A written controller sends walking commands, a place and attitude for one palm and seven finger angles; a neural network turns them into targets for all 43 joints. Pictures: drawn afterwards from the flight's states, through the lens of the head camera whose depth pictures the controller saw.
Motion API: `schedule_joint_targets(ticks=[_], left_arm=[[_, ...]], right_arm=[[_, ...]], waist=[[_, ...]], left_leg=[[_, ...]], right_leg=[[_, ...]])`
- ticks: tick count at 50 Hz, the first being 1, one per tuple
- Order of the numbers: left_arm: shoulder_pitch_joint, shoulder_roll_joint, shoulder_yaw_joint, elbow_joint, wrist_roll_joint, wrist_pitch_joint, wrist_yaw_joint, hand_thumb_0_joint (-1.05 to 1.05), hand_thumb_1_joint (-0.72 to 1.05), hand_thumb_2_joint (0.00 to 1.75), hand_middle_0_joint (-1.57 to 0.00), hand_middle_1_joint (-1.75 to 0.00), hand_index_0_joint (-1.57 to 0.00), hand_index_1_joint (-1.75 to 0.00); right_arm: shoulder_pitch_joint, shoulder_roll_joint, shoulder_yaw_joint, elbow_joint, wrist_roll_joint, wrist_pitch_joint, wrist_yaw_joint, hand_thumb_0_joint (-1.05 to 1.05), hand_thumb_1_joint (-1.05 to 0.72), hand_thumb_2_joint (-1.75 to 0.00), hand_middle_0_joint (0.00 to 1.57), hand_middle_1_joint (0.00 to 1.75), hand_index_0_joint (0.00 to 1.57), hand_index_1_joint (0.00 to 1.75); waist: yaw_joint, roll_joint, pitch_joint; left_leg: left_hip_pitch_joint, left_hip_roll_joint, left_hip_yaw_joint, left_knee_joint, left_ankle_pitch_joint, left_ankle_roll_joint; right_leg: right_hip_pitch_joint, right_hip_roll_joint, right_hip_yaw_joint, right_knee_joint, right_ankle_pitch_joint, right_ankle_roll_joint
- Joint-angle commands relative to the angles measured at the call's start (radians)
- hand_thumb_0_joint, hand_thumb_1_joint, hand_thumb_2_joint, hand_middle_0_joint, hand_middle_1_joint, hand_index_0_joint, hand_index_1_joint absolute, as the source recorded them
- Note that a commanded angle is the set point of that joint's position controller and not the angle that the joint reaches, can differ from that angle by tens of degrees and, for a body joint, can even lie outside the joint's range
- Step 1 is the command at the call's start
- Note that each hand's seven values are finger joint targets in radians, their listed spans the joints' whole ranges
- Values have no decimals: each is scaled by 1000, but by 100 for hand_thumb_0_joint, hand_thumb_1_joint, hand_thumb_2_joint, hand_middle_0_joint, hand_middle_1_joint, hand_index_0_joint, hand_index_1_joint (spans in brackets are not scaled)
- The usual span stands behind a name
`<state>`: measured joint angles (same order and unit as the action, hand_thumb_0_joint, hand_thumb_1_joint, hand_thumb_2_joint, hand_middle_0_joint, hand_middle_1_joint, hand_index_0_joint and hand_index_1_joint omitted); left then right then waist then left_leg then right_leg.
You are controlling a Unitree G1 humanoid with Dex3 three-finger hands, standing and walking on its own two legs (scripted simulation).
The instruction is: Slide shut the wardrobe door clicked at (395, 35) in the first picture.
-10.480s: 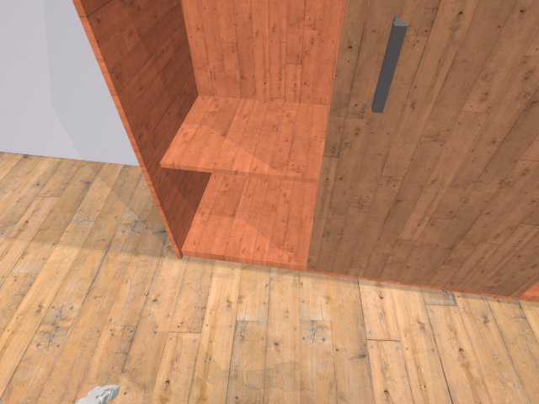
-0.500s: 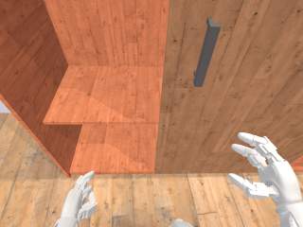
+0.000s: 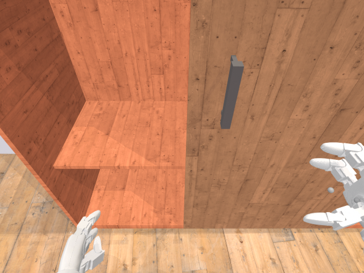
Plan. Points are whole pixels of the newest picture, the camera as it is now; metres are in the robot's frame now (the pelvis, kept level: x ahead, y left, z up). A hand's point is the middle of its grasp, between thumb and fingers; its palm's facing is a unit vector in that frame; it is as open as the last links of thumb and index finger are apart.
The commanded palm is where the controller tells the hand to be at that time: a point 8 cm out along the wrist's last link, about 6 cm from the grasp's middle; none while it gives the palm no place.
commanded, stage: raise the hand with hooked fingers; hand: right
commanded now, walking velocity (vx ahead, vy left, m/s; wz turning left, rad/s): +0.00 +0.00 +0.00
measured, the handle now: (229, 93) +0.48 -0.09 +0.17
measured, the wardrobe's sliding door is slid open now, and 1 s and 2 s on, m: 0.55 0.55 0.55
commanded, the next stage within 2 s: move the hooked fingers beside the handle in 0.88 s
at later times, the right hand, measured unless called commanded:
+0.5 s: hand (360, 157) +0.27 -0.28 +0.20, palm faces +0.06 +0.99 -0.12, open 14.0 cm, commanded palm +0.23 -0.31 +0.20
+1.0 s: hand (340, 159) +0.26 -0.24 +0.20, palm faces +0.04 +0.99 -0.10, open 13.9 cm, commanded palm +0.24 -0.29 +0.20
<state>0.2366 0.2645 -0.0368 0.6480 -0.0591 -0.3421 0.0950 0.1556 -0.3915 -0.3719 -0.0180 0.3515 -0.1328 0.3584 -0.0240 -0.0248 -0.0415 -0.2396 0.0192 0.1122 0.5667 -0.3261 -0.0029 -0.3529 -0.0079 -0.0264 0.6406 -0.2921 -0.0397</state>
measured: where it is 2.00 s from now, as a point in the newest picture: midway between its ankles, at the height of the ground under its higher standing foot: outside the picture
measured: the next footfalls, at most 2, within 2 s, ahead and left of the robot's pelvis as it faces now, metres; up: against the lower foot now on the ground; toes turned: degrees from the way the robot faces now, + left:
none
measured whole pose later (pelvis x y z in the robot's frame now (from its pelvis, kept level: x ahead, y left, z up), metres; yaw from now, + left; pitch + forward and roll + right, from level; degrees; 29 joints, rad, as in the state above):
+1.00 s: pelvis +0.00 +0.03 +0.01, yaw +0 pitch -3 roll +1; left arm 0.21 0.28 -0.06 0.66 -0.08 -0.27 0.09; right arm -0.07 -0.47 -0.48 0.16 0.37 0.07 0.48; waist -0.03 -0.07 -0.03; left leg -0.13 -0.01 0.12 0.45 -0.27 0.03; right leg -0.23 -0.03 -0.02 0.49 -0.21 0.00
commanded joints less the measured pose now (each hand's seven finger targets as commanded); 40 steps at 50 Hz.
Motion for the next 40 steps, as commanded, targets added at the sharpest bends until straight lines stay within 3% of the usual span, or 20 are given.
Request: schedule_joint_targets(ticks=[1, 2, 5, 10, 11, 14, 17, 19, 21, 23, 26, 28, 30, 31, 32, 34, 37, 40], left_arm=[[-83, 134, 30, -137, -13, -34, 9, 0, 90, 90, -20, -30, -20, -30], [-92, 136, 26, -146, -17, -28, 8, 0, 90, 90, -20, -30, -20, -30], [-107, 139, 19, -176, -22, -6, 11, 0, 90, 90, -20, -30, -20, -30], [-125, 122, 6, -182, -5, -6, 9, 0, 90, 90, -20, -30, -20, -30], [-123, 120, 0, -167, -2, -2, 8, 0, 90, 90, -20, -30, -20, -30], [-129, 119, -3, -146, -5, 2, 10, 0, 90, 90, -20, -30, -20, -30], [-129, 127, -4, -132, -16, 19, 13, 0, 90, 90, -20, -30, -20, -30], [-136, 138, -4, -138, -25, 28, 17, 0, 90, 90, -20, -30, -20, -30], [-131, 138, 0, -152, -29, 37, 10, 0, 90, 90, -20, -30, -20, -30], [-140, 143, 6, -168, -32, 39, 1, 0, 90, 90, -20, -30, -20, -30], [-150, 134, 6, -181, -24, 38, -11, 0, 90, 90, -20, -30, -20, -30], [-155, 130, 10, -180, -18, 26, -12, 0, 90, 90, -20, -30, -20, -30], [-150, 127, 13, -171, -14, 18, -9, 0, 90, 90, -20, -30, -20, -30], [-142, 125, 10, -156, -12, 19, -9, 0, 90, 90, -20, -30, -20, -30], [-145, 125, 11, -152, -12, 15, -7, 0, 90, 90, -20, -30, -20, -30], [-142, 126, 12, -142, -16, 15, -2, 0, 90, 90, -20, -30, -20, -30], [-143, 134, 16, -144, -24, 18, 4, 0, 90, 90, -20, -30, -20, -30], [-148, 138, 18, -160, -28, 16, 8, 0, 90, 90, -20, -30, -20, -30]], right_arm=[[-217, -198, -94, -46, 24, 44, 29, 0, 50, -30, 30, 120, 30, 120], [-240, -196, -77, -35, 25, 79, 47, 0, 50, -30, 30, 120, 30, 120], [-324, -234, -72, -66, 11, 149, 78, 0, 50, -30, 30, 120, 30, 120], [-460, -358, -196, -230, 21, 101, 62, 0, 50, -30, 30, 120, 30, 120], [-467, -386, -218, -234, 21, 88, 51, 0, 50, -30, 30, 120, 30, 120], [-506, -373, -223, -155, 26, 91, 58, 0, 50, -30, 30, 120, 30, 120], [-542, -355, -186, -6, 17, 157, 80, 0, 50, -30, 30, 120, 30, 120], [-576, -361, -157, 49, 9, 208, 105, 0, 50, -30, 30, 120, 30, 120], [-516, -319, -119, 101, 7, 244, 130, 0, 50, -30, 30, 120, 30, 120], [-493, -332, -131, 51, 14, 247, 147, 0, 50, -30, 30, 120, 30, 120], [-482, -385, -196, -46, 32, 205, 140, 0, 50, -30, 30, 120, 30, 120], [-496, -425, -260, -115, 45, 156, 120, 0, 50, -30, 30, 120, 30, 120], [-506, -446, -296, -133, 47, 122, 95, 0, 50, -30, 30, 120, 30, 120], [-507, -452, -298, -125, 42, 115, 81, 0, 50, -30, 30, 120, 30, 120], [-514, -434, -293, -105, 40, 112, 73, 0, 50, -30, 30, 120, 30, 120], [-522, -396, -252, -41, 28, 130, 69, 0, 50, -30, 30, 120, 30, 120], [-532, -360, -191, 16, 20, 166, 85, 0, 50, -30, 30, 120, 30, 120], [-549, -362, -170, -11, 18, 181, 110, 0, 50, -30, 30, 120, 30, 120]], waist=[[-5, -99, -25], [-4, -94, -8], [-3, -44, -58], [-14, -70, -232], [-16, -91, -219], [-11, -138, -168], [-2, -124, -48], [1, -104, -36], [-1, -48, -39], [-6, -31, -106], [-18, -10, -175], [-26, -44, -226], [-28, -75, -221], [-25, -69, -182], [-22, -105, -145], [-12, -120, -75], [-3, -94, -29], [0, -82, -95]], left_leg=[[-60, -43, -15, -114, 150, 27], [-59, -41, -17, -121, 152, 27], [-39, -43, -18, -132, 141, 23], [25, -49, -20, -147, 198, 28], [33, -51, -22, -161, 192, 29], [26, -51, -22, -177, 201, 32], [-3, -46, -24, -207, 156, 34], [-5, -41, -28, -214, 137, 33], [7, -39, -30, -220, 148, 32], [20, -37, -34, -210, 175, 29], [55, -34, -40, -200, 212, 27], [73, -38, -43, -194, 239, 25], [76, -38, -45, -196, 249, 24], [73, -38, -44, -207, 229, 23], [57, -38, -47, -212, 217, 24], [27, -34, -52, -222, 197, 25], [15, -24, -74, -236, 174, 21], [33, -18, -80, -224, 201, 17]], right_leg=[[146, -16, 104, -190, 134, 23], [140, -14, 105, -202, 124, 22], [168, -13, 112, -217, 115, 15], [306, -11, 121, -213, 223, 15], [302, -9, 114, -215, 221, 16], [302, -9, 114, -236, 217, 22], [240, -5, 114, -264, 133, 23], [226, -3, 116, -276, 99, 20], [215, 3, 104, -262, 118, 13], [241, 9, 94, -242, 148, 7], [258, 11, 83, -219, 196, 4], [292, 14, 77, -215, 223, 1], [298, 15, 71, -218, 232, 1], [275, 12, 67, -220, 214, 2], [263, 14, 65, -227, 193, 3], [244, 11, 64, -236, 165, 5], [214, 11, 56, -231, 126, 5], [242, 14, 56, -218, 147, 0]])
